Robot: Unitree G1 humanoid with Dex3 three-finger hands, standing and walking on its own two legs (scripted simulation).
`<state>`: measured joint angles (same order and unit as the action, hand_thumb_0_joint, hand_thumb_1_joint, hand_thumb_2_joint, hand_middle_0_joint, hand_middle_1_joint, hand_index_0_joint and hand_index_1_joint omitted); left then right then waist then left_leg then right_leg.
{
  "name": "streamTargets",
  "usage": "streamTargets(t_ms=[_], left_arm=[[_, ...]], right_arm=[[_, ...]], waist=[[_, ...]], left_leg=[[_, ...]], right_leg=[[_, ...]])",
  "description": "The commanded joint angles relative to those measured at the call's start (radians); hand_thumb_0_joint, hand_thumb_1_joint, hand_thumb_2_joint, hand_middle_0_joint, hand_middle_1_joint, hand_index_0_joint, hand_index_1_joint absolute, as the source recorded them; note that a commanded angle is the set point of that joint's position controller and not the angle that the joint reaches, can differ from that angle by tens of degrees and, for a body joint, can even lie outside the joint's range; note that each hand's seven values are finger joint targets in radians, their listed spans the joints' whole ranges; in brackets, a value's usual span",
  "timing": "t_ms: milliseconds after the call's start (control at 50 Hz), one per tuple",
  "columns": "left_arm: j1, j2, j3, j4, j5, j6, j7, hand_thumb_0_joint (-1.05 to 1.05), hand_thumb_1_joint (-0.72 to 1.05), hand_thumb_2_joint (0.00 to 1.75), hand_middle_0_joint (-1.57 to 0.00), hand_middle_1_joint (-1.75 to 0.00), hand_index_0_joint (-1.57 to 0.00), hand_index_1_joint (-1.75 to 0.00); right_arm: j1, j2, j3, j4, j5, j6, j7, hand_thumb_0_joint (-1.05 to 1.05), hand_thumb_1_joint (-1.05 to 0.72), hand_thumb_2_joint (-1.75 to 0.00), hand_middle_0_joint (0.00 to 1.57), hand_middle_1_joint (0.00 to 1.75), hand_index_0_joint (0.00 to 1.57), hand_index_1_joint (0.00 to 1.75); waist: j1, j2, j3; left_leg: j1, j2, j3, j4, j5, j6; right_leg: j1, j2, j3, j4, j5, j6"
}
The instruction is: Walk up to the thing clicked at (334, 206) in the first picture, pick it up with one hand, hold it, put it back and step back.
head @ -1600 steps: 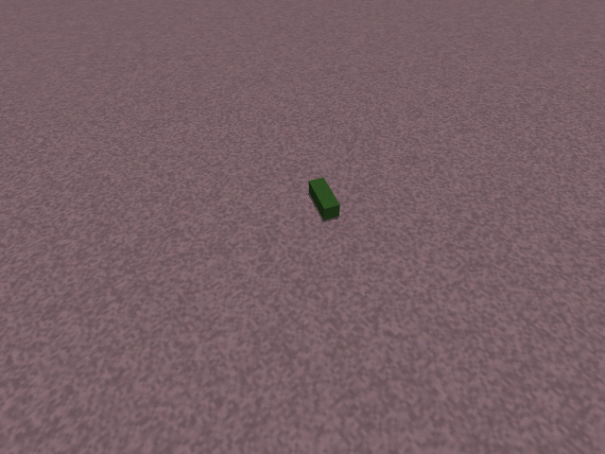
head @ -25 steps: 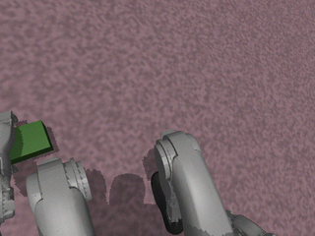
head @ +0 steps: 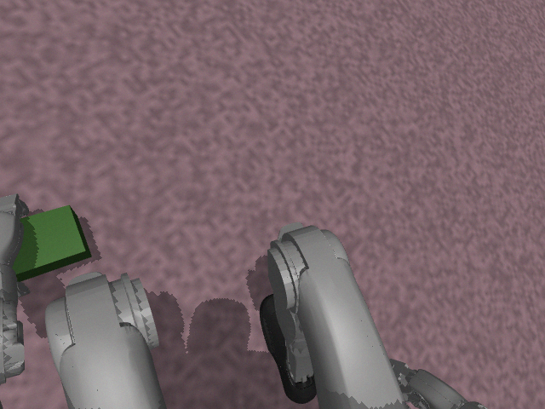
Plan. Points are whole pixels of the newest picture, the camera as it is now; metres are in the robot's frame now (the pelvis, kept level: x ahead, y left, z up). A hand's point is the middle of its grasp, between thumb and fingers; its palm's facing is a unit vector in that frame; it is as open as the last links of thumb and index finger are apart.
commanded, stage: close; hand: left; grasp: from above
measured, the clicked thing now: (6, 255) +0.38 +0.31 -0.25
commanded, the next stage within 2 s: settle in 1.56 s
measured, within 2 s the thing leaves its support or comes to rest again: neither
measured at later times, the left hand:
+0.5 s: hand (3, 259) +0.37 +0.30 -0.23, palm faces -0.43 -0.16 -0.89, open 12.1 cm
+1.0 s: hand (3, 258) +0.37 +0.30 -0.23, palm faces -0.43 -0.16 -0.89, open 11.8 cm
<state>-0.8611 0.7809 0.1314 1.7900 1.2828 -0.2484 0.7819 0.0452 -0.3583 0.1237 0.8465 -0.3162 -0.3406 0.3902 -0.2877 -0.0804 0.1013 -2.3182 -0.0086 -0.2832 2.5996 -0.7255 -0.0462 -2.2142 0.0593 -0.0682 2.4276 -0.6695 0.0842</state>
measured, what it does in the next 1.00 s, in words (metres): stands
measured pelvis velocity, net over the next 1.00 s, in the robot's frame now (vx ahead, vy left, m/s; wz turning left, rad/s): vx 0.00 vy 0.00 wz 0.01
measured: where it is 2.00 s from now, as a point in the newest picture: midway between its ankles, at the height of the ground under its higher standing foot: (223, 399)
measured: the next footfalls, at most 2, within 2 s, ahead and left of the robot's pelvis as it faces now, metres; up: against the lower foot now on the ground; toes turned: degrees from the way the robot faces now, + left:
none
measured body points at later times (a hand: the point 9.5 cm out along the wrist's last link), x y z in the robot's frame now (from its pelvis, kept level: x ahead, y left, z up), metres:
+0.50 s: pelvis +0.00 +0.00 +0.00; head +0.23 +0.12 +0.37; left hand +0.39 +0.31 -0.18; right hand +0.08 -0.27 -0.06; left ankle +0.06 +0.13 -0.26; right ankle +0.12 -0.14 -0.25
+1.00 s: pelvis +0.00 +0.00 +0.01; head +0.24 +0.11 +0.37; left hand +0.39 +0.31 -0.18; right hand +0.08 -0.27 -0.07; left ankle +0.06 +0.13 -0.26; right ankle +0.12 -0.14 -0.25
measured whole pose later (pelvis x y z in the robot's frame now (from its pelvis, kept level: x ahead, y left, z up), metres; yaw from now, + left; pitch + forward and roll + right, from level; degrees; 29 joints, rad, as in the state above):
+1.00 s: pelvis +0.00 +0.00 +0.01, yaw +0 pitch +26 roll -12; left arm -0.87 0.77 0.11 1.78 1.27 -0.26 0.79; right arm 0.05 -0.36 0.13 0.84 -0.31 -0.33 0.37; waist -0.28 -0.07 0.10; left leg -2.32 -0.01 -0.28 2.58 -0.73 -0.05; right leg -2.21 0.05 -0.07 2.42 -0.68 0.08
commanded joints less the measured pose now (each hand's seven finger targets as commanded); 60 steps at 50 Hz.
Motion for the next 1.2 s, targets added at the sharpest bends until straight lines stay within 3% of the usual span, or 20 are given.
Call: streamTargets(t_ms=[0,60,80,180,260,300,320,440,540,560,640,660,700,740,860,960,1000,1020,1060,1180], left_arm=[[-0.226,0.204,0.002,-0.101,-0.009,0.0,0.039,0.0,-0.1,0.66,-0.36,-0.77,-0.38,-0.75],[-0.219,0.198,0.003,-0.104,-0.009,-0.005,0.05,0.0,-0.08,0.64,-0.37,-0.77,-0.39,-0.74],[-0.213,0.174,-0.023,-0.087,-0.008,0.003,0.049,0.0,-0.07,0.64,-0.37,-0.78,-0.4,-0.75],[-0.237,0.207,0.005,-0.123,-0.019,0.008,0.049,0.0,-0.02,0.61,-0.42,-0.74,-0.44,-0.72],[-0.233,0.175,-0.014,-0.09,-0.026,0.018,0.05,0.0,0.02,0.6,-0.45,-0.72,-0.47,-0.7],[-0.239,0.193,-0.011,-0.1,-0.024,0.017,0.049,0.0,0.03,0.61,-0.46,-0.73,-0.48,-0.7],[-0.236,0.223,0.011,-0.111,-0.023,0.017,0.049,0.0,0.04,0.61,-0.46,-0.72,-0.49,-0.7],[-0.227,0.238,0.033,-0.087,-0.018,0.011,0.037,0.0,0.1,0.64,-0.51,-0.75,-0.53,-0.72],[-0.236,0.191,-0.02,-0.101,-0.018,0.008,0.025,0.0,0.1,0.63,-0.52,-0.7,-0.54,-0.68],[-0.23,0.252,0.024,-0.109,-0.013,0.006,0.031,0.0,0.11,0.66,-0.53,-0.72,-0.54,-0.7],[-0.225,0.206,0.004,-0.09,-0.01,0.002,0.038,0.0,0.15,0.67,-0.56,-0.71,-0.57,-0.7],[-0.215,0.228,0.02,-0.081,-0.01,0.004,0.041,0.0,0.16,0.68,-0.57,-0.73,-0.58,-0.72],[-0.219,0.202,-0.01,-0.083,-0.016,0.008,0.041,0.0,0.18,0.71,-0.58,-0.74,-0.59,-0.73],[-0.227,0.214,0.003,-0.098,-0.02,0.008,0.04,0.0,0.21,0.72,-0.6,-0.75,-0.62,-0.73],[-0.231,0.197,-0.024,-0.099,-0.021,0.009,0.03,0.0,0.25,0.74,-0.63,-0.76,-0.65,-0.75],[-0.228,0.197,-0.025,-0.105,-0.026,0.006,0.032,0.0,0.2,0.75,-0.61,-0.76,-0.61,-0.75],[-0.216,0.202,-0.005,-0.094,-0.029,0.005,0.031,0.0,0.2,0.76,-0.6,-0.76,-0.61,-0.76],[-0.223,0.198,-0.02,-0.092,-0.028,0.004,0.033,0.0,0.2,0.73,-0.6,-0.77,-0.61,-0.75],[-0.218,0.221,0.008,-0.087,-0.024,0.002,0.037,0.0,0.2,0.74,-0.59,-0.77,-0.6,-0.76],[-0.221,0.205,-0.002,-0.094,-0.029,-0.001,0.032,0.0,0.22,0.77,-0.62,-0.77,-0.62,-0.77]], right_arm=[[0.137,-0.317,-0.086,-0.016,0.011,-0.007,-0.01,0.0,-0.89,-0.9,0.2,0.3,0.2,0.3],[0.14,-0.317,-0.087,-0.009,0.006,-0.005,-0.008,0.0,-0.89,-0.9,0.2,0.3,0.2,0.3],[0.142,-0.308,-0.082,0.002,0.012,-0.004,-0.01,0.0,-0.89,-0.9,0.2,0.3,0.2,0.3],[0.154,-0.314,-0.086,-0.017,0.017,-0.011,-0.01,0.0,-0.89,-0.9,0.2,0.3,0.2,0.3],[0.165,-0.309,-0.084,0.0,0.019,-0.012,-0.007,0.0,-0.89,-0.9,0.2,0.3,0.2,0.3],[0.158,-0.311,-0.083,0.002,0.023,-0.009,-0.009,0.0,-0.89,-0.9,0.2,0.3,0.2,0.3],[0.147,-0.322,-0.087,-0.029,0.019,-0.012,-0.008,0.0,-0.89,-0.9,0.2,0.3,0.2,0.3],[0.146,-0.316,-0.084,-0.019,0.016,-0.011,-0.011,0.0,-0.89,-0.9,0.2,0.3,0.2,0.3],[0.145,-0.312,-0.086,-0.02,0.018,-0.008,-0.018,0.0,-0.89,-0.9,0.2,0.3,0.2,0.3],[0.145,-0.323,-0.087,-0.023,0.017,-0.008,-0.022,0.0,-0.89,-0.9,0.2,0.3,0.2,0.3],[0.148,-0.313,-0.086,-0.027,0.014,-0.003,-0.022,0.0,-0.89,-0.9,0.2,0.3,0.2,0.3],[0.151,-0.313,-0.08,-0.022,0.009,-0.002,-0.022,0.0,-0.89,-0.9,0.2,0.3,0.2,0.3],[0.137,-0.311,-0.085,-0.011,0.015,-0.001,-0.025,0.0,-0.89,-0.9,0.2,0.3,0.2,0.3],[0.148,-0.319,-0.083,-0.027,0.013,-0.002,-0.026,0.0,-0.88,-0.9,0.2,0.3,0.2,0.3],[0.161,-0.315,-0.083,-0.015,0.013,0.003,-0.026,0.0,-0.89,-0.9,0.2,0.3,0.2,0.3],[0.158,-0.308,-0.086,-0.007,0.018,0.011,-0.027,0.0,-0.89,-0.9,0.2,0.3,0.2,0.3],[0.156,-0.312,-0.079,-0.032,0.014,0.011,-0.025,0.0,-0.89,-0.9,0.2,0.3,0.2,0.3],[0.162,-0.305,-0.075,-0.012,0.018,0.017,-0.027,0.0,-0.89,-0.9,0.2,0.3,0.2,0.3],[0.164,-0.318,-0.077,-0.031,0.01,0.014,-0.022,0.0,-0.89,-0.9,0.2,0.3,0.2,0.3],[0.171,-0.314,-0.082,-0.021,0.011,0.013,-0.024,0.0,-0.89,-0.9,0.2,0.3,0.2,0.3]], waist=[[-0.049,0.33,-0.552],[-0.05,0.35,-0.561],[-0.052,0.34,-0.535],[-0.052,0.326,-0.571],[-0.056,0.331,-0.541],[-0.051,0.348,-0.545],[-0.052,0.334,-0.552],[-0.053,0.322,-0.529],[-0.056,0.315,-0.54],[-0.052,0.307,-0.557],[-0.056,0.325,-0.547],[-0.055,0.318,-0.551],[-0.053,0.317,-0.548],[-0.057,0.317,-0.558],[-0.058,0.331,-0.546],[-0.051,0.321,-0.543],[-0.048,0.318,-0.574],[-0.043,0.329,-0.566],[-0.047,0.325,-0.583],[-0.05,0.325,-0.556]], left_leg=[[0.416,0.017,0.149,-0.274,0.119,0.054],[0.435,0.02,0.14,-0.286,0.134,0.05],[0.422,0.019,0.146,-0.287,0.098,0.05],[0.414,0.017,0.158,-0.275,0.133,0.055],[0.414,0.017,0.148,-0.281,0.115,0.052],[0.417,0.017,0.147,-0.292,0.104,0.053],[0.417,0.018,0.147,-0.285,0.113,0.055],[0.402,0.017,0.151,-0.284,0.087,0.055],[0.402,0.015,0.154,-0.29,0.086,0.057],[0.409,0.018,0.15,-0.282,0.107,0.057],[0.412,0.016,0.152,-0.285,0.118,0.055],[0.416,0.016,0.155,-0.279,0.127,0.055],[0.409,0.016,0.159,-0.276,0.112,0.055],[0.411,0.015,0.161,-0.275,0.128,0.056],[0.412,0.012,0.161,-0.289,0.089,0.058],[0.405,0.012,0.155,-0.291,0.087,0.057],[0.418,0.011,0.157,-0.283,0.143,0.057],[0.413,0.012,0.159,-0.29,0.123,0.057],[0.425,0.011,0.156,-0.281,0.16,0.057],[0.42,0.009,0.161,-0.29,0.116,0.058]], right_leg=[[0.253,0.015,-0.186,-0.207,0.145,-0.088],[0.255,0.017,-0.191,-0.2,0.163,-0.088],[0.252,0.02,-0.182,-0.215,0.131,-0.094],[0.275,0.018,-0.173,-0.227,0.162,-0.09],[0.241,0.012,-0.182,-0.213,0.147,-0.089],[0.246,0.015,-0.182,-0.222,0.133,-0.092],[0.255,0.012,-0.182,-0.223,0.143,-0.09],[0.25,0.01,-0.176,-0.22,0.114,-0.092],[0.252,0.016,-0.17,-0.24,0.112,-0.091],[0.259,0.013,-0.174,-0.228,0.138,-0.09],[0.263,0.015,-0.176,-0.225,0.149,-0.092],[0.271,0.014,-0.177,-0.218,0.158,-0.091],[0.265,0.014,-0.169,-0.229,0.145,-0.093],[0.276,0.014,-0.171,-0.231,0.161,-0.092],[0.259,0.015,-0.169,-0.239,0.118,-0.095],[0.247,0.008,-0.171,-0.232,0.119,-0.095],[0.263,0.01,-0.176,-0.218,0.177,-0.094],[0.269,0.015,-0.167,-0.229,0.156,-0.097],[0.271,0.012,-0.179,-0.217,0.19,-0.093],[0.269,0.01,-0.173,-0.233,0.146,-0.093]])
